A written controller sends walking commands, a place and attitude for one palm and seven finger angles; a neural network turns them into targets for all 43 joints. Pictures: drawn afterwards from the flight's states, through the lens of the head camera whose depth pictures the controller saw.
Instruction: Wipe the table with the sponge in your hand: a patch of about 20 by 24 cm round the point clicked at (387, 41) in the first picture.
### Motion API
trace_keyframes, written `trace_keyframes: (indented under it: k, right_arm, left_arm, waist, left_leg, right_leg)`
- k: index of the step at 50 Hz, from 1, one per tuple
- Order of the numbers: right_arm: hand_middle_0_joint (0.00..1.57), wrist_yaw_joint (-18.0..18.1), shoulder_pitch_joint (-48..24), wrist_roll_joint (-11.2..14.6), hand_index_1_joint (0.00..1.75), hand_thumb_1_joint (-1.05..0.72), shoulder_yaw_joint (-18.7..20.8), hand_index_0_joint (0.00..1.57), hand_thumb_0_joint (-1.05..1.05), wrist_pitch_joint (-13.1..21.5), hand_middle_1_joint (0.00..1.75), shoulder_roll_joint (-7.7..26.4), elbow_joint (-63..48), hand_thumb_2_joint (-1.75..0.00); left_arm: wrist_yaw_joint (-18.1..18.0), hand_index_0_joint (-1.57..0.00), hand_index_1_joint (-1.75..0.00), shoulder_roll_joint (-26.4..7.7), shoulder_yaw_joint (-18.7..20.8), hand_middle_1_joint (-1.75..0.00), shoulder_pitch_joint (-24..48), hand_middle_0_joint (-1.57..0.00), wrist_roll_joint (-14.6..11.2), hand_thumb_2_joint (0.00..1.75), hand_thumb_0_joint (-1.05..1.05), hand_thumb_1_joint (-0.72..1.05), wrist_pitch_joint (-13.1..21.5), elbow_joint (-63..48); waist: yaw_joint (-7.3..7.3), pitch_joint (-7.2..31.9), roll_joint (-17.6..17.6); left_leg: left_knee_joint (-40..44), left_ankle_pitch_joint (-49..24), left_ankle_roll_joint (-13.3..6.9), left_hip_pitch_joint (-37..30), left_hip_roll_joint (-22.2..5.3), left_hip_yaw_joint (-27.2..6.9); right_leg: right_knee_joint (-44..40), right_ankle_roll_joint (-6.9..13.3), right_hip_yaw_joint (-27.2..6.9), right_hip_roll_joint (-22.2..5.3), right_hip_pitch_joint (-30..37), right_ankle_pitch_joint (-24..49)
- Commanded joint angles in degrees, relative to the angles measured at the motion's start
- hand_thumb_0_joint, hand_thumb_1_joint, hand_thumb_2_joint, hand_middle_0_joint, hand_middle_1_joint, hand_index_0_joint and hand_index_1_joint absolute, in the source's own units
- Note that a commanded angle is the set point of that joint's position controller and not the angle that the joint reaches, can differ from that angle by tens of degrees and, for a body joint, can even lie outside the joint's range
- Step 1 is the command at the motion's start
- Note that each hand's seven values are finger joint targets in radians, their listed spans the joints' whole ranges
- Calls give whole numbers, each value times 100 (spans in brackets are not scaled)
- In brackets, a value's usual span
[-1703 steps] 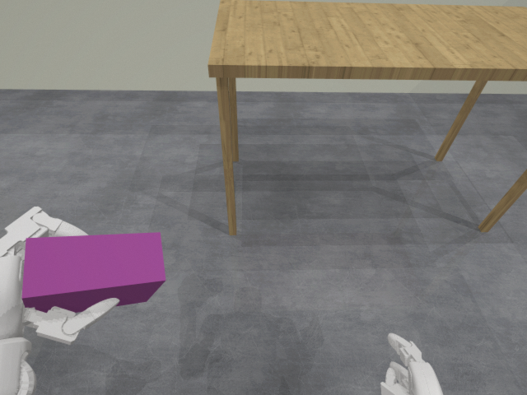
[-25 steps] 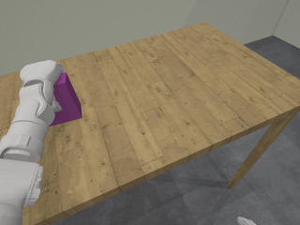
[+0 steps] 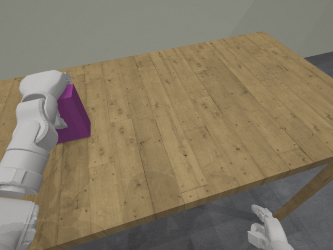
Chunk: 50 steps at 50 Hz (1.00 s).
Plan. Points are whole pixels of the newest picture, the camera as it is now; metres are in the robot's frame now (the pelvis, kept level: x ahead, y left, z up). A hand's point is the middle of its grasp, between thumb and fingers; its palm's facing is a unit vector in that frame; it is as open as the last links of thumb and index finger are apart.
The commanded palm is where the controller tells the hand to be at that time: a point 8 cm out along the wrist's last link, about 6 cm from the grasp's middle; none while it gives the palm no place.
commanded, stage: wipe back along the first lane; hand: left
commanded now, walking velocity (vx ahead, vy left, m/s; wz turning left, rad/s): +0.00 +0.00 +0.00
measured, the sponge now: (64, 122) +0.37 +0.32 +0.11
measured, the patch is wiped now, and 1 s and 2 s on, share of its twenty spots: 0.95 0.95 0.95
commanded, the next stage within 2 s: lift the sponge slowly off the table in 1.70 s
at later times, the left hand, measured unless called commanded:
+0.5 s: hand (56, 113) +0.35 +0.30 +0.16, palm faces +0.02 -0.03 -1.00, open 10.0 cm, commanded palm +0.31 +0.29 +0.20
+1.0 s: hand (56, 128) +0.31 +0.28 +0.16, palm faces +0.08 -0.04 -1.00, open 10.0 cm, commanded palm +0.26 +0.27 +0.18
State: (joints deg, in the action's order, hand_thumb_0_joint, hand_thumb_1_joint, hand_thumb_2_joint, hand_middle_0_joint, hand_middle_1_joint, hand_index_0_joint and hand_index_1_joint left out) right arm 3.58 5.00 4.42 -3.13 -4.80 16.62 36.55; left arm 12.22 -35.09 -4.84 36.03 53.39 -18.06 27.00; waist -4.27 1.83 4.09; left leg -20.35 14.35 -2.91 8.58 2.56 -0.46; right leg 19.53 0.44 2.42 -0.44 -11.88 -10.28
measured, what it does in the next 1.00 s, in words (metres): stands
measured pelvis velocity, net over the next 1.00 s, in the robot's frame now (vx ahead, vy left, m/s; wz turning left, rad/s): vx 0.00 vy -0.02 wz -0.02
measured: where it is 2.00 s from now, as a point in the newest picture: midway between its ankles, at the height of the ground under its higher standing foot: outside the picture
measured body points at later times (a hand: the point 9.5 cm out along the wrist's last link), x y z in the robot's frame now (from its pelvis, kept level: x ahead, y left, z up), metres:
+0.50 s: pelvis +0.00 +0.00 +0.00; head +0.00 -0.03 +0.45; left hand +0.34 +0.30 +0.21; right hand +0.20 -0.23 -0.11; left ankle -0.05 +0.09 -0.75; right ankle +0.00 -0.12 -0.75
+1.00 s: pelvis +0.00 -0.02 +0.00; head -0.01 -0.06 +0.44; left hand +0.30 +0.28 +0.21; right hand +0.23 -0.23 -0.09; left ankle -0.05 +0.09 -0.75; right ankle +0.00 -0.12 -0.75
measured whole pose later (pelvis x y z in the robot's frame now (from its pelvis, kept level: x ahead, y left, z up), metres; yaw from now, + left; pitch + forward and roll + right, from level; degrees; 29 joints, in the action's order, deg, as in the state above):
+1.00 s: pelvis +0.00 -0.02 +0.00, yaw -1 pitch +0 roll +0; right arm 1.6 3.2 4.6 -4.2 -7.0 16.8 34.3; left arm 9.0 -33.4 -2.3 13.7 51.5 -27.0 0.7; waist -5.2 2.5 6.1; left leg -24.1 16.5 -1.8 8.0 1.4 0.3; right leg 24.2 1.3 1.8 0.7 -12.1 -12.6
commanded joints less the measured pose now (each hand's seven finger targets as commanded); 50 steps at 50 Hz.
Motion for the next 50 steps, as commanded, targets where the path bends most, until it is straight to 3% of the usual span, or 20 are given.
trace_keyframes:
  k: [1,3,5,8,13,19,24,27,28,30,33,34,37,39,41,43,44,47,48,50]
  right_arm:
    - [20,38,-357,-62,30,-90,248,20,0,204,30,745,-667,-90]
    - [20,12,-401,-91,30,-90,245,20,0,228,30,731,-752,-90]
    - [20,-29,-409,-93,30,-90,253,20,0,194,30,747,-747,-90]
    - [20,-100,-520,-91,30,-90,256,20,0,218,30,702,-859,-90]
    - [20,-102,-663,-51,30,-90,216,20,0,183,30,734,-838,-90]
    - [20,-80,-722,-26,30,-90,210,20,0,177,30,734,-813,-90]
    - [20,-118,-844,-25,30,-90,190,20,0,162,30,706,-936,-90]
    - [20,-151,-1006,-11,30,-90,180,20,0,138,30,697,-1028,-90]
    - [20,-146,-937,-33,30,-90,169,20,0,128,30,677,-1036,-90]
    - [20,-149,-1009,-14,30,-90,176,20,0,88,30,697,-979,-90]
    - [20,-131,-1036,-27,30,-90,166,20,0,109,30,666,-1043,-90]
    - [20,-130,-1073,-13,30,-90,154,20,0,89,30,663,-1018,-90]
    - [20,-143,-1249,-3,30,-90,154,20,0,78,30,656,-1096,-90]
    - [20,-132,-1153,-4,30,-90,130,20,0,55,30,652,-1050,-90]
    - [20,-110,-1154,-5,30,-90,137,20,0,19,30,669,-1033,-90]
    - [20,-103,-1164,-8,30,-90,110,20,0,49,30,632,-1154,-90]
    - [20,-105,-1182,9,30,-90,107,20,0,41,30,636,-1083,-90]
    - [20,-156,-1322,11,30,-90,99,20,0,81,30,578,-1227,-90]
    - [20,-147,-1144,-15,30,-90,93,20,0,78,30,596,-1230,-90]
    - [20,-157,-1190,-1,30,-90,102,20,0,32,30,619,-1178,-90]
  left_arm:
    - [-164,-120,-160,-1597,667,-160,2210,-120,221,130,0,10,79,-988]
    - [-190,-120,-160,-1700,856,-160,1933,-120,197,130,0,10,120,-1230]
    - [-202,-120,-160,-1651,903,-160,1628,-120,139,130,0,10,99,-1294]
    - [-216,-120,-160,-1342,797,-160,1139,-120,30,130,0,10,52,-1723]
    - [-255,-120,-160,-1156,650,-160,948,-120,-76,130,0,10,-250,-1598]
    - [-211,-120,-160,-1029,536,-160,648,-120,-104,130,0,10,-399,-1667]
    - [-151,-120,-160,-873,513,-160,117,-120,-202,130,0,10,-437,-2032]
    - [-162,-120,-160,-1047,772,-160,-209,-120,-282,130,0,10,-481,-2332]
    - [-159,-120,-160,-814,573,-160,-335,-120,-302,130,0,10,-525,-2291]
    - [-175,-120,-160,-740,504,-160,-369,-120,-310,130,0,10,-586,-2286]
    - [-224,-120,-160,-777,602,-160,-653,-120,-333,130,0,10,-685,-2461]
    - [-209,-120,-160,-610,440,-160,-646,-120,-353,130,0,10,-731,-2416]
    - [-207,-120,-160,-852,692,-160,-897,-120,-367,130,0,10,-787,-2766]
    - [-169,-120,-160,-619,466,-160,-1027,-120,-355,130,0,10,-879,-2592]
    - [-143,-120,-160,-703,510,-160,-1077,-120,-369,130,0,10,-921,-2569]
    - [-115,-120,-160,-635,466,-160,-1222,-120,-369,130,0,10,-951,-2769]
    - [-106,-120,-160,-581,413,-160,-1262,-120,-355,130,0,10,-964,-2649]
    - [-84,-120,-160,-478,469,-160,-1740,-120,-424,130,0,10,-932,-3126]
    - [-84,-120,-160,-505,488,-160,-1858,-120,-443,130,0,10,-950,-3097]
    - [-87,-120,-160,-496,489,-160,-1906,-120,-482,130,0,10,-973,-3115]
  waist:
    - [134,1844,66]
    - [32,2071,64]
    - [15,1987,-6]
    - [-48,2066,7]
    - [4,1589,-332]
    - [11,1444,-269]
    - [-54,1395,-287]
    - [-120,1313,-292]
    - [-116,1304,-415]
    - [-87,1066,-374]
    - [-137,1192,-409]
    - [-82,1039,-493]
    - [-164,1219,-397]
    - [-96,1051,-524]
    - [-92,890,-582]
    - [-124,1089,-567]
    - [-64,951,-516]
    - [-157,1178,-489]
    - [-161,1175,-667]
    - [-127,919,-619]
  left_leg:
    - [-54,-3456,179,-528,-205,-171]
    - [-114,-3724,158,-560,-204,-162]
    - [-97,-3812,197,-509,-221,-178]
    - [-127,-4075,204,-591,-257,-224]
    - [73,-2854,144,-267,-227,-175]
    - [114,-2444,114,-214,-208,-154]
    - [68,-2503,93,-161,-205,-145]
    - [59,-2348,78,-73,-207,-148]
    - [42,-2306,66,-30,-175,-103]
    - [84,-2102,99,18,-199,-107]
    - [16,-2030,63,44,-154,-61]
    - [32,-1931,75,100,-161,-62]
    - [-24,-1940,62,73,-144,-70]
    - [-57,-1964,72,147,-147,-35]
    - [-56,-1698,62,196,-135,-12]
    - [-130,-1699,38,226,-101,3]
    - [-119,-1682,57,219,-133,5]
    - [-207,-1844,33,164,-121,-39]
    - [-262,-1890,21,236,-107,-2]
    - [-236,-1774,47,296,-128,-1]
  right_leg:
    - [83,503,-118,114,954,1893]
    - [158,509,-138,93,1147,2081]
    - [138,485,-117,95,1145,2131]
    - [184,474,-97,97,1153,2093]
    - [89,462,-61,114,1016,1445]
    - [80,467,-77,115,1006,1303]
    - [155,452,-85,109,1086,1463]
    - [177,466,-155,133,1125,1451]
    - [208,435,-91,99,1149,1442]
    - [161,423,-69,127,972,1255]
    - [221,421,-123,105,1086,1291]
    - [192,405,-115,112,1009,1292]
    - [244,429,-236,131,1147,1413]
    - [278,387,-153,111,1058,1459]
    - [247,355,-181,117,968,1266]
    - [317,354,-205,91,1079,1272]
    - [298,354,-194,114,961,1269]
    - [383,376,-286,156,1098,1525]
    - [453,334,-213,97,1153,1622]
    - [426,317,-210,127,996,1526]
